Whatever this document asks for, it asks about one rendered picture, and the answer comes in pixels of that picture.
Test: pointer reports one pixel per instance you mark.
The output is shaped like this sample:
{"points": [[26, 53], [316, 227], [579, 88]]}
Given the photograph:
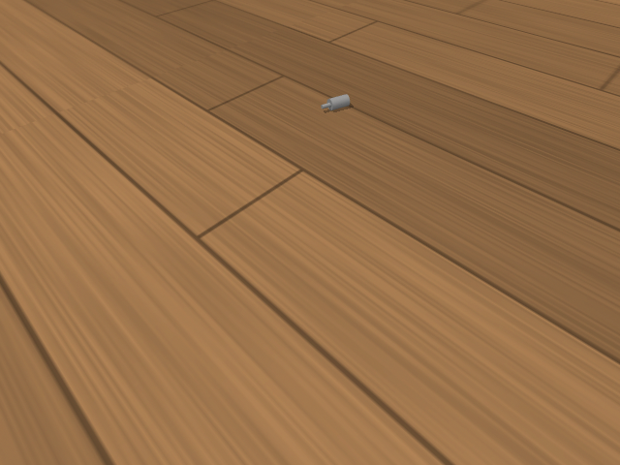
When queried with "bottle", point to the bottle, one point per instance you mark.
{"points": [[337, 102]]}

